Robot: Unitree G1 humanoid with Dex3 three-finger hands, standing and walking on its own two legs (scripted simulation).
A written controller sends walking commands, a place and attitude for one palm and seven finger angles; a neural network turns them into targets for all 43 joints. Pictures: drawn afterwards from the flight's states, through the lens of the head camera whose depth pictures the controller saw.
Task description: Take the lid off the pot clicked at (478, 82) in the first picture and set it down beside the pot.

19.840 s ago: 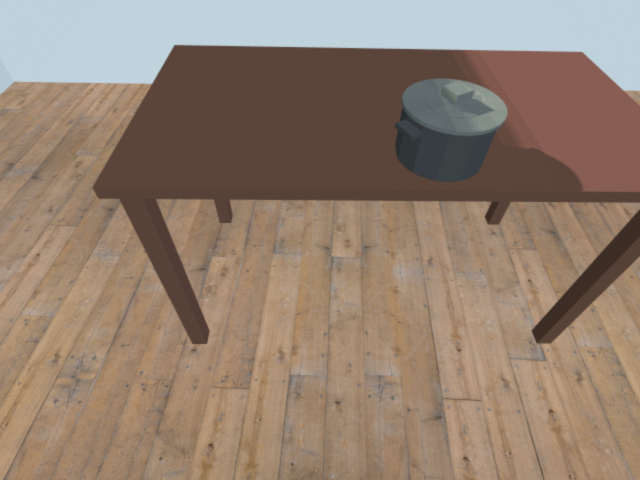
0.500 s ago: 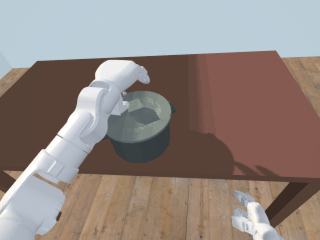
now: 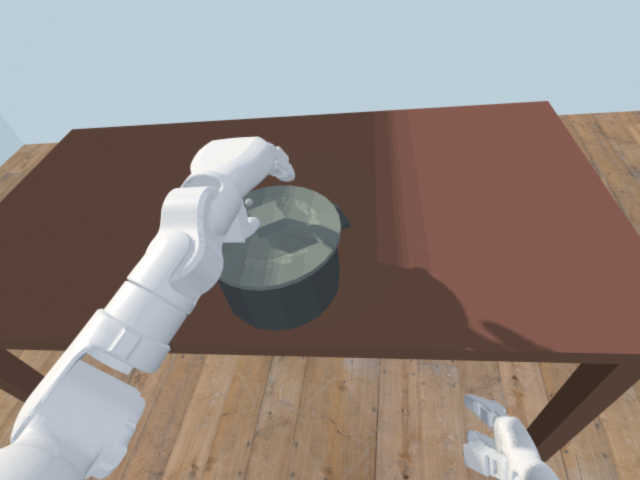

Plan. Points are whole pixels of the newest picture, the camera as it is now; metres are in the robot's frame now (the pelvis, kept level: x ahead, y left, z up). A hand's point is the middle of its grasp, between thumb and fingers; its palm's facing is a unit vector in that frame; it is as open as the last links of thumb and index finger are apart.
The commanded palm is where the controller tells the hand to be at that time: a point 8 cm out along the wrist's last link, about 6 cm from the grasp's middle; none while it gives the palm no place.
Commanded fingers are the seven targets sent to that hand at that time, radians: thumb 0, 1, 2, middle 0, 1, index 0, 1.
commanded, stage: move the open hand above the knob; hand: left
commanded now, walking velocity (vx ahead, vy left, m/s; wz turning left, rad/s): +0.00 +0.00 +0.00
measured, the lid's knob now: (267, 219) +0.44 +0.10 +0.11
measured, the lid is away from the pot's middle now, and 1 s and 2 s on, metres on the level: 0.00 0.00 0.01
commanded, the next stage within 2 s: lower the open fingers around the knob in 1.22 s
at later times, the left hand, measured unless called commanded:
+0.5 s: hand (253, 170) +0.42 +0.09 +0.21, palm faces -0.02 -0.05 -1.00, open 9.9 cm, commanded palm +0.38 +0.11 +0.25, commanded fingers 0.00 -0.31 1.50 -0.86 -0.08 -0.86 -0.08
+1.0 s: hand (252, 215) +0.38 +0.10 +0.17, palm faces -0.13 -0.06 -0.99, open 9.9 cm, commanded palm +0.37 +0.12 +0.25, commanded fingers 0.00 -0.31 1.50 -0.86 -0.08 -0.86 -0.08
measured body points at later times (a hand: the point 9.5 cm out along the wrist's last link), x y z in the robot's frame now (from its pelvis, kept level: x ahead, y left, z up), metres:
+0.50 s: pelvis +0.01 +0.00 +0.00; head +0.01 -0.05 +0.45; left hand +0.42 +0.10 +0.26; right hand +0.21 -0.22 -0.10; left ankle +0.00 +0.11 -0.74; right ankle +0.01 -0.12 -0.74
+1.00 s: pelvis +0.00 +0.00 +0.00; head +0.01 -0.05 +0.45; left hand +0.39 +0.10 +0.22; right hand +0.22 -0.21 -0.10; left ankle +0.00 +0.11 -0.74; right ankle +0.01 -0.12 -0.74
